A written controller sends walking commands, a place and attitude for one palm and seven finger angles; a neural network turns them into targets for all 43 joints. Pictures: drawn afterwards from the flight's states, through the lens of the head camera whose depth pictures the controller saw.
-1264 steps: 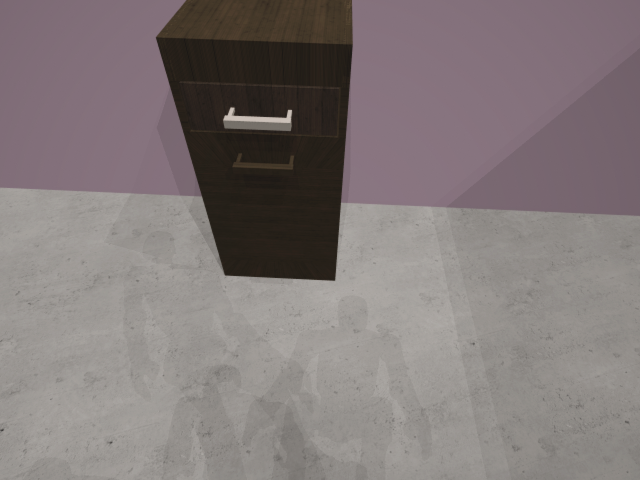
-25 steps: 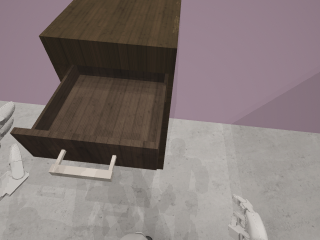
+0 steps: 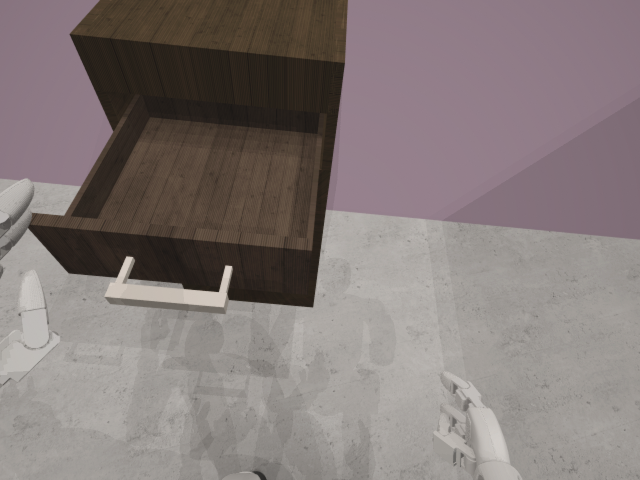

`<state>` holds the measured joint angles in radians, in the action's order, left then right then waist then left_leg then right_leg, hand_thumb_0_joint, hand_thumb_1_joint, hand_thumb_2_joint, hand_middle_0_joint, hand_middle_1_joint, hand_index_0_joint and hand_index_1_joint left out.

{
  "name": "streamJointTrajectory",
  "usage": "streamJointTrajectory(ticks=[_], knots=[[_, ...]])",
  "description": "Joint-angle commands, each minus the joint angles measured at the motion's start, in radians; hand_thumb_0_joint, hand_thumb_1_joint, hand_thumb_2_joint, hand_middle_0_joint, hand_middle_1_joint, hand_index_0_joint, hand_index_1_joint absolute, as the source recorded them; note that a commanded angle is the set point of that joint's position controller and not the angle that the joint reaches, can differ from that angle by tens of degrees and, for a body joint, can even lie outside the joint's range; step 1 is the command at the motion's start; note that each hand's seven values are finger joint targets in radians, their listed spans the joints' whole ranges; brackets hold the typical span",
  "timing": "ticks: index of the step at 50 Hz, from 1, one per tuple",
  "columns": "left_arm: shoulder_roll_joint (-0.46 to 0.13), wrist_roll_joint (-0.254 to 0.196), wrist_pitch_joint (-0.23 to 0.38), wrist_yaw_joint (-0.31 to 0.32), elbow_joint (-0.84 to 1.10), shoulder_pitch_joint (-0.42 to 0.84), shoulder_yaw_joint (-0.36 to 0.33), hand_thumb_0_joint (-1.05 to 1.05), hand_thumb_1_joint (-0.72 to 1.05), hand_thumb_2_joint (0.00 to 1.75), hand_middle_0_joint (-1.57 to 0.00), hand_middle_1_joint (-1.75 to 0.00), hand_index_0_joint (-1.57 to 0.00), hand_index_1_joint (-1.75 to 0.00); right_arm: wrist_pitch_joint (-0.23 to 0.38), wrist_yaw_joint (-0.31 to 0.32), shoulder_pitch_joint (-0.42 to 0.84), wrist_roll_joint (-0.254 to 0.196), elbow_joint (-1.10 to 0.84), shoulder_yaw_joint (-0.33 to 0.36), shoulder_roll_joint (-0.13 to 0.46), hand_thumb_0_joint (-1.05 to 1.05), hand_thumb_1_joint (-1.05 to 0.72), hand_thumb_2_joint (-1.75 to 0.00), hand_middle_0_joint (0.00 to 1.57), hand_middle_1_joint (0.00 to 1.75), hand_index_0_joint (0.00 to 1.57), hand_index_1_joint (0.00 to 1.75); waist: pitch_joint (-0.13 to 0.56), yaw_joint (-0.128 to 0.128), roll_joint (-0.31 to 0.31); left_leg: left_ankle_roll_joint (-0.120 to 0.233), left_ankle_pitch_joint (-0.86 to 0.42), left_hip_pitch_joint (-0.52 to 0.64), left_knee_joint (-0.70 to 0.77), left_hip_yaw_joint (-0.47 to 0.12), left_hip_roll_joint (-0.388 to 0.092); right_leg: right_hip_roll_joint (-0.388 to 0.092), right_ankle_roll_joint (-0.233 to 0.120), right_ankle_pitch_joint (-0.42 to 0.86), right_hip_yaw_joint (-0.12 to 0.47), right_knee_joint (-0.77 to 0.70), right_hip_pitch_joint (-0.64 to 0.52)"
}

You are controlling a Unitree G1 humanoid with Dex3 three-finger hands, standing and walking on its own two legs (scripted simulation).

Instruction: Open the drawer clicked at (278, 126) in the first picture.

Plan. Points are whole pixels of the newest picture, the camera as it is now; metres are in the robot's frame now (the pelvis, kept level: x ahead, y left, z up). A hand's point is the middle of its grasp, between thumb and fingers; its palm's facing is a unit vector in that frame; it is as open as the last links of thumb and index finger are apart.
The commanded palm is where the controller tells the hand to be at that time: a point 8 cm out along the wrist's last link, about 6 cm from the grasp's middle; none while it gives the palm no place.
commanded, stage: step back with the hand held close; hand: left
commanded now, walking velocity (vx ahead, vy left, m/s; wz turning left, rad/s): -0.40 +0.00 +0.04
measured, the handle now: (173, 283) +0.36 +0.24 -0.04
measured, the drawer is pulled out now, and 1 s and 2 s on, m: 0.30 0.30 0.30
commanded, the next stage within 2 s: stop stepping back and stand still in 0.04 s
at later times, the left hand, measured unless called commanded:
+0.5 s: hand out of the picture +0.06 +0.20 +0.16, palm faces +0.40 -0.81 -0.44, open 7.4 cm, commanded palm -0.01 +0.25 +0.18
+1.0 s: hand out of the picture +0.02 +0.19 +0.16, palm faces +0.39 -0.82 -0.42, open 7.4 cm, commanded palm -0.04 +0.24 +0.18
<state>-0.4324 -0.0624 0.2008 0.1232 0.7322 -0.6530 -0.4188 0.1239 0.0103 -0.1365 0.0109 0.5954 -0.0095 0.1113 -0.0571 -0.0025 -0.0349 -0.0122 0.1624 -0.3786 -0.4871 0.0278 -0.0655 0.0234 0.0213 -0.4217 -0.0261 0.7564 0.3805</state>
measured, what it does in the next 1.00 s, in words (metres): walks backwards: right foot, then left foot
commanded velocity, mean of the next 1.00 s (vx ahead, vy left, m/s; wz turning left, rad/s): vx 0.07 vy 0.04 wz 0.01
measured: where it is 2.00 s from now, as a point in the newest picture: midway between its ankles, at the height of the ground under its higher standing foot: outside the picture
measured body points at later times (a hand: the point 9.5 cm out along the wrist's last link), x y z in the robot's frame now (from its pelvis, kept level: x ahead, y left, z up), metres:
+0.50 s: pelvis -0.11 -0.04 +0.00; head -0.09 -0.03 +0.45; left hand +0.03 +0.24 +0.18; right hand +0.07 -0.31 -0.07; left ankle -0.18 +0.09 -0.74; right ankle -0.07 -0.12 -0.74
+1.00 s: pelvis -0.14 -0.05 +0.00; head -0.13 -0.03 +0.45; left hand +0.00 +0.23 +0.18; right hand +0.02 -0.29 -0.08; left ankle -0.13 +0.05 -0.74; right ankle -0.10 -0.11 -0.73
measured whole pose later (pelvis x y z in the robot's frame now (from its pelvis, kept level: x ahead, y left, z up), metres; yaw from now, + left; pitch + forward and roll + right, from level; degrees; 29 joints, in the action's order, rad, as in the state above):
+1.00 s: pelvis -0.14 -0.05 +0.00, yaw +5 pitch +0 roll +0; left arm -0.39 -0.02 0.20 0.16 0.64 -0.66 -0.32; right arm 0.08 0.06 -0.25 0.01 0.60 0.02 0.22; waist -0.03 0.02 -0.06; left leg 0.04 0.21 -0.25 -0.47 0.04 0.00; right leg 0.05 -0.05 -0.26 -0.10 0.52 0.30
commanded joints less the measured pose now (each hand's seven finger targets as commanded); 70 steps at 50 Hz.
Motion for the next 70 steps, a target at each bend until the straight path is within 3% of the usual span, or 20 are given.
streamJointTrajectory(ticks=[1, 5, 7, 11, 18, 21, 24, 26, 32, 34, 36, 38, 45, 46, 48, 53, 54, 56, 60, 70], knots=[[-0.121, -0.003, 0.048, 0.016, 0.112, -0.042, -0.116, 0.0, 0.9, 0.9, -0.2, -0.3, -0.2, -0.3, 0.034, 0.023, 0.052, 0.001, -0.122, 0.078, 0.209, 0.0, -0.9, -0.9, 0.2, 0.3, 0.2, 0.3, 0.171, 0.002, 0.234, 0.115, -0.289, 0.115, 0.122, -0.177, -0.213, -0.007, 0.005, 0.064, -0.009, -0.188, -0.111], [-0.155, -0.006, 0.084, -0.006, 0.152, -0.041, -0.131, 0.0, 0.9, 0.9, -0.2, -0.3, -0.2, -0.3, 0.02, 0.009, 0.068, -0.02, -0.154, 0.073, 0.192, 0.0, -0.9, -0.9, 0.2, 0.3, 0.2, 0.3, 0.204, -0.014, -0.004, 0.025, 0.066, 0.067, -0.096, -0.042, -0.047, -0.097, -0.01, 0.386, 0.006, -0.481, -0.215], [-0.156, -0.007, 0.08, 0.008, 0.126, -0.055, -0.114, 0.0, 0.9, 0.9, -0.2, -0.3, -0.2, -0.3, 0.004, 0.015, 0.062, -0.057, -0.18, 0.098, 0.187, 0.0, -0.9, -0.9, 0.2, 0.3, 0.2, 0.3, 0.259, -0.01, -0.297, -0.015, 0.377, -0.11, -0.559, -0.033, 0.117, -0.383, -0.124, 0.763, 0.278, -0.454, -0.187], [-0.112, 0.009, 0.044, 0.048, 0.05, -0.143, -0.119, 0.0, 0.9, 0.9, -0.2, -0.3, -0.2, -0.3, -0.045, 0.039, 0.074, -0.038, -0.18, 0.049, 0.15, 0.0, -0.9, -0.9, 0.2, 0.3, 0.2, 0.3, 0.253, 0.031, -0.006, -0.014, 0.271, -0.16, -0.567, -0.064, 0.049, -0.33, -0.155, 0.696, 0.162, -0.369, -0.256], [-0.101, 0.028, 0.061, 0.072, 0.096, -0.029, -0.058, 0.0, 0.9, 0.9, -0.2, -0.3, -0.2, -0.3, 0.008, 0.057, 0.026, -0.022, -0.171, 0.071, 0.21, 0.0, -0.9, -0.9, 0.2, 0.3, 0.2, 0.3, 0.151, 0.011, -0.101, 0.05, 0.283, 0.011, -0.079, -0.02, 0.052, -0.35, -0.139, 0.322, 0.257, -0.465, -0.295], [-0.111, 0.026, 0.07, 0.069, 0.12, -0.052, -0.051, 0.0, 0.9, 0.9, -0.2, -0.3, -0.2, -0.3, 0.029, 0.052, -0.012, -0.025, -0.169, 0.076, 0.213, 0.0, -0.9, -0.9, 0.2, 0.3, 0.2, 0.3, 0.161, 0.025, 0.019, 0.075, 0.055, 0.211, 0.219, 0.001, 0.043, -0.24, -0.082, 0.301, 0.154, -0.34, -0.267], [-0.122, 0.025, 0.086, 0.058, 0.145, -0.018, -0.056, 0.0, 0.9, 0.9, -0.2, -0.3, -0.2, -0.3, 0.044, 0.039, -0.026, -0.029, -0.178, 0.089, 0.234, 0.0, -0.9, -0.9, 0.2, 0.3, 0.2, 0.3, 0.135, 0.012, 0.257, 0.145, -0.169, 0.314, 0.203, -0.182, -0.158, -0.06, -0.004, 0.093, -0.023, -0.071, -0.053], [-0.155, 0.024, 0.072, 0.056, 0.17, -0.027, -0.095, 0.0, 0.9, 0.9, -0.2, -0.3, -0.2, -0.3, 0.054, 0.036, -0.04, -0.027, -0.152, 0.085, 0.209, 0.0, -0.9, -0.9, 0.2, 0.3, 0.2, 0.3, 0.113, 0.028, 0.368, 0.171, -0.139, 0.312, 0.197, -0.188, -0.183, -0.035, -0.013, -0.066, -0.056, 0.047, 0.058], [-0.101, 0.025, 0.048, 0.038, -0.035, 0.071, -0.062, 0.0, 0.9, 0.9, -0.2, -0.3, -0.2, -0.3, 0.03, 0.035, 0.011, -0.032, -0.116, 0.071, 0.229, 0.0, -0.9, -0.9, 0.2, 0.3, 0.2, 0.3, -0.012, 0.003, 0.05, 0.125, 0.148, -0.069, -0.022, -0.084, -0.077, -0.038, -0.031, 0.129, -0.014, -0.359, -0.315], [-0.12, 0.024, 0.042, 0.033, -0.078, 0.084, -0.073, 0.0, 0.9, 0.9, -0.2, -0.3, -0.2, -0.3, 0.007, 0.033, 0.017, -0.042, -0.133, 0.082, 0.217, 0.0, -0.9, -0.9, 0.2, 0.3, 0.2, 0.3, 0.02, 0.014, -0.249, 0.063, 0.372, -0.189, -0.402, 0.015, 0.089, -0.305, -0.137, -0.15, 0.489, -0.596, -0.278], [-0.072, 0.031, 0.061, 0.018, -0.06, 0.12, -0.028, 0.0, 0.9, 0.9, -0.2, -0.3, -0.2, -0.3, -0.013, 0.018, 0.002, -0.041, -0.123, 0.106, 0.234, 0.0, -0.9, -0.9, 0.2, 0.3, 0.2, 0.3, -0.017, 0.027, -0.167, 0.049, 0.29, -0.136, -0.603, -0.07, 0.069, -0.323, -0.098, -0.23, 0.515, -0.675, -0.096], [-0.071, 0.025, 0.069, 0.016, -0.058, 0.074, -0.025, 0.0, 0.9, 0.9, -0.2, -0.3, -0.2, -0.3, -0.023, 0.019, 0.004, -0.022, -0.114, 0.068, 0.195, 0.0, -0.9, -0.9, 0.2, 0.3, 0.2, 0.3, 0.045, 0.04, -0.079, 0.04, 0.198, -0.112, -0.539, -0.044, 0.044, -0.299, -0.136, -0.122, 0.337, -0.618, -0.104], [-0.11, 0.047, 0.066, 0.065, 0.139, 0.029, -0.019, 0.0, 0.9, 0.9, -0.2, -0.3, -0.2, -0.3, 0.006, 0.056, 0.004, 0.001, -0.143, 0.045, 0.184, 0.0, -0.9, -0.9, 0.2, 0.3, 0.2, 0.3, 0.113, 0.013, 0.047, 0.069, 0.163, 0.215, 0.054, 0.048, 0.073, -0.216, -0.116, -0.161, 0.161, -0.573, -0.069], [-0.12, 0.047, 0.066, 0.069, 0.152, 0.001, -0.031, 0.0, 0.9, 0.9, -0.2, -0.3, -0.2, -0.3, 0.011, 0.061, -0.007, -0.001, -0.147, 0.048, 0.192, 0.0, -0.9, -0.9, 0.2, 0.3, 0.2, 0.3, 0.111, 0.016, 0.113, 0.074, 0.162, 0.272, 0.122, 0.006, 0.042, -0.183, -0.095, -0.121, 0.148, -0.504, -0.044], [-0.114, 0.04, 0.086, 0.074, 0.203, 0.056, -0.033, 0.0, 0.9, 0.9, -0.2, -0.3, -0.2, -0.3, 0.018, 0.054, -0.013, 0.001, -0.162, 0.051, 0.214, 0.0, -0.9, -0.9, 0.2, 0.3, 0.2, 0.3, 0.075, 0.01, 0.314, 0.154, 0.317, 0.203, 0.307, -0.353, -0.177, -0.037, -0.033, 0.004, 0.042, -0.189, -0.017], [-0.116, 0.027, 0.054, 0.061, 0.042, -0.055, -0.083, 0.0, 0.9, 0.9, -0.2, -0.3, -0.2, -0.3, 0.037, 0.042, -0.005, -0.024, -0.138, 0.047, 0.184, 0.0, -0.9, -0.9, 0.2, 0.3, 0.2, 0.3, 0.068, 0.008, 0.203, 0.126, -0.021, 0.081, 0.177, -0.161, -0.134, -0.033, -0.013, 0.087, -0.005, -0.241, -0.174], [0.11, 0.138, -0.125, -0.075, -0.757, 0.142, 0.313, 0.0, 0.9, 0.9, -0.2, -0.3, -0.2, -0.3, 0.052, -0.018, 0.025, 0.006, 0.086, 0.099, 0.316, 0.0, -0.9, -0.9, 0.2, 0.3, 0.2, 0.3, 0.021, 0.04, 0.14, 0.087, -0.257, 0.001, -0.026, -0.108, -0.061, -0.103, -0.039, 0.373, 0.031, -0.179, -0.104], [0.146, 0.113, -0.194, -0.109, -0.825, 0.117, 0.325, 0.0, 0.9, 0.9, -0.2, -0.3, -0.2, -0.3, -0.002, -0.011, -0.102, -0.009, 0.065, 0.09, 0.201, 0.0, -0.9, -0.9, 0.2, 0.3, 0.2, 0.3, 0.173, 0.036, -0.028, 0.032, -0.248, 0.097, -0.11, -0.039, -0.021, -0.16, -0.053, 0.716, 0.079, -0.245, -0.189], [0.102, 0.102, -0.195, -0.113, -1.01, 0.283, 0.331, 0.0, 0.9, 0.9, -0.2, -0.3, -0.2, -0.3, -0.068, -0.008, -0.109, -0.001, 0.099, 0.067, 0.224, 0.0, -0.9, -0.9, 0.2, 0.3, 0.2, 0.3, 0.141, 0.026, -0.256, 0.045, -0.086, 0.081, -0.115, -0.08, 0.009, -0.175, -0.104, 0.5, 0.11, -0.277, -0.156], [0.143, 0.087, -0.204, -0.101, -1.524, 0.306, 0.353, 0.0, 0.9, 0.9, -0.2, -0.3, -0.2, -0.3, -0.122, 0.013, -0.112, 0.017, 0.26, 0.034, 0.167, 0.0, -0.9, -0.9, 0.2, 0.3, 0.2, 0.3, 0.027, -0.003, 0.211, 0.064, 0.183, 0.054, 0.123, -0.126, -0.007, -0.089, -0.092, 0.121, 0.112, -0.39, -0.196]])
